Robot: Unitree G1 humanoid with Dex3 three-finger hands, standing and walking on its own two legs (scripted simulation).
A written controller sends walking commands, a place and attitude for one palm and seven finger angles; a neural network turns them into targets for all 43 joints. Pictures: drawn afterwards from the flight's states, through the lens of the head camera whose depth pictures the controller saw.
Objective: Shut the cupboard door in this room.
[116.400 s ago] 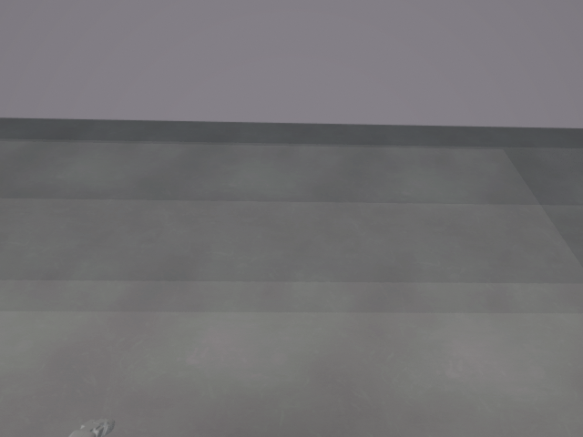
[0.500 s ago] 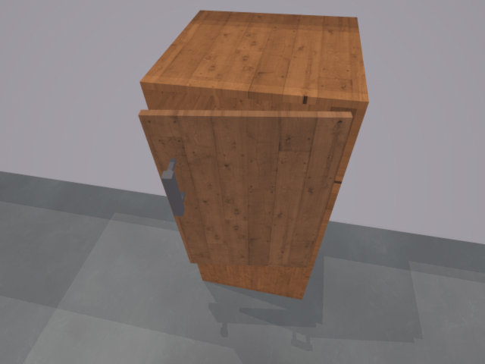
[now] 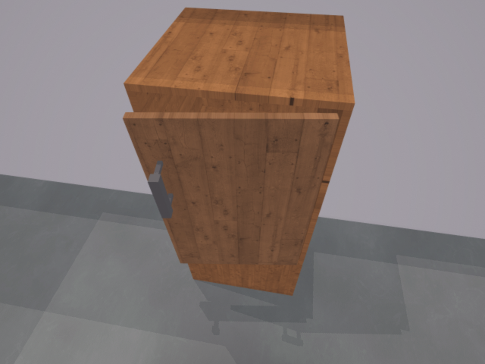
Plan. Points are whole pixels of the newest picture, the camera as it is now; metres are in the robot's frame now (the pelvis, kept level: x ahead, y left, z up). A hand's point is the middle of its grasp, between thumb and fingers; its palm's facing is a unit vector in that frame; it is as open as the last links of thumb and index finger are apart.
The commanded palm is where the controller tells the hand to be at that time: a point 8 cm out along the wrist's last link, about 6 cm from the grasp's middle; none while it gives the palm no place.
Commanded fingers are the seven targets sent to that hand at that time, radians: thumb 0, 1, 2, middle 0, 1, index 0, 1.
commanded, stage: look again from close up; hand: left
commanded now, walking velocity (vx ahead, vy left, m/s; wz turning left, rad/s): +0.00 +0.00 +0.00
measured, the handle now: (163, 190) +0.46 +0.20 -0.02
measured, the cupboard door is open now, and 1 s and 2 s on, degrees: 9 9 9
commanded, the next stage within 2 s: raise the hand and make a fist in 0.24 s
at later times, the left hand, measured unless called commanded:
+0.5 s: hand (135, 347) +0.16 +0.19 -0.06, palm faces +0.26 -0.95 -0.15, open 7.2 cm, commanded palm +0.11 +0.22 -0.07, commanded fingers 0.00 0.90 0.90 -0.35 -0.46 -0.35 -0.46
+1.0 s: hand out of the picture +0.14 +0.18 -0.05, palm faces -0.02 -1.00 -0.02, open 5.0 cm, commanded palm +0.11 +0.23 -0.05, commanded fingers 0.00 0.90 0.90 -0.81 -0.96 -0.81 -0.96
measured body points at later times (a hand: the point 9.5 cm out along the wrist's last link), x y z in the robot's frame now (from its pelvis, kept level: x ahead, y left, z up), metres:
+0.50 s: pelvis +0.00 -0.01 -0.02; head +0.01 -0.02 +0.43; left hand +0.14 +0.24 -0.05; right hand +0.09 -0.26 -0.14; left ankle -0.01 +0.12 -0.74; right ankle -0.01 -0.11 -0.74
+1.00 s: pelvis -0.07 +0.00 -0.12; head +0.00 +0.01 +0.33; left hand +0.13 +0.23 -0.05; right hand +0.16 -0.18 -0.19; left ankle -0.01 +0.12 -0.74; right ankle -0.01 -0.11 -0.74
